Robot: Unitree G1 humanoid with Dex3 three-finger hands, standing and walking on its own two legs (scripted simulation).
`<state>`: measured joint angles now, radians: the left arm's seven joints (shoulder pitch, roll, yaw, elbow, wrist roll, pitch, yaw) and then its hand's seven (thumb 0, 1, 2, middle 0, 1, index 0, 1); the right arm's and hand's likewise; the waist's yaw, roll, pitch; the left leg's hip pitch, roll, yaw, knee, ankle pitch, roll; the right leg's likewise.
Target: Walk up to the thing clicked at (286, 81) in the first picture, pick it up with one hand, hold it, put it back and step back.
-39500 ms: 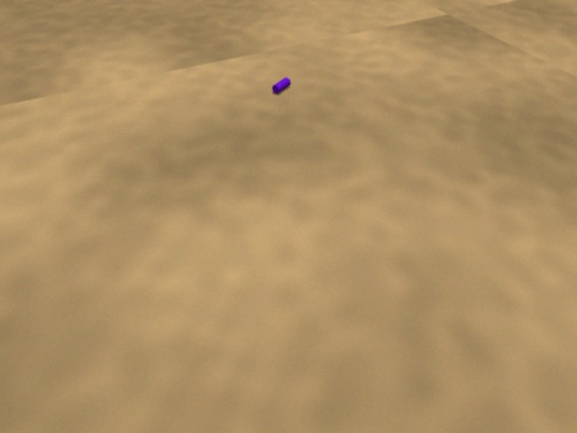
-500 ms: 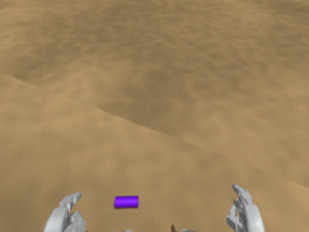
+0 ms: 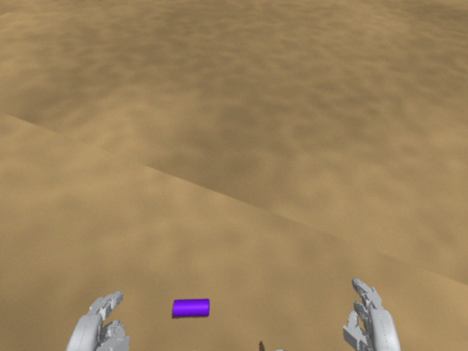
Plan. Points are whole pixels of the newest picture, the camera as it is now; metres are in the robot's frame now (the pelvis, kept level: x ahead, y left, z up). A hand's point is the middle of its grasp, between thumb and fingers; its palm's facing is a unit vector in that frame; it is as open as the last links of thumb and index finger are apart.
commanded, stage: home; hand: left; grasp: from above
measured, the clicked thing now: (191, 307) +0.40 +0.14 -0.68
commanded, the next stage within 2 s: stand in 0.14 s
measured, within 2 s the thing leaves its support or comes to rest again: neither
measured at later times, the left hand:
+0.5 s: hand out of the picture +0.11 +0.23 -0.10, palm faces +0.03 -0.94 -0.33, open 7.4 cm
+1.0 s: hand out of the picture +0.02 +0.24 -0.10, palm faces +0.04 -0.95 -0.32, open 7.4 cm
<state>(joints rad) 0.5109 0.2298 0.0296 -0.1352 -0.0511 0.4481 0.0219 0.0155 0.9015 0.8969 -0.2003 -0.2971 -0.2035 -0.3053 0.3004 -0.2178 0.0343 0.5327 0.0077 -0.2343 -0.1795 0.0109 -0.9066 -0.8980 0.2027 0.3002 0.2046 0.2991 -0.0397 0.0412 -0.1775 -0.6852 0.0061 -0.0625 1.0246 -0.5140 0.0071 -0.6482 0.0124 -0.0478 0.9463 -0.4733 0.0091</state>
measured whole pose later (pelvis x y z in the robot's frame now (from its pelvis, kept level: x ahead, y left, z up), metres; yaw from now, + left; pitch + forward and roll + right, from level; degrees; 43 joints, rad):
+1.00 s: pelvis -0.02 +0.01 +0.06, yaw +0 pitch -5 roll +0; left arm 0.19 0.27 0.04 1.12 0.04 0.01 0.03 0.01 0.90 0.90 -0.20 -0.30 -0.20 -0.30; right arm 0.18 -0.28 -0.03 1.09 -0.03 0.00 -0.03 0.00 -0.91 -0.90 0.20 0.30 0.20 0.30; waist 0.02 0.01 0.06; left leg -0.11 -0.04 -0.02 0.40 -0.20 0.02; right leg -0.11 -0.04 0.00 0.40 -0.20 0.03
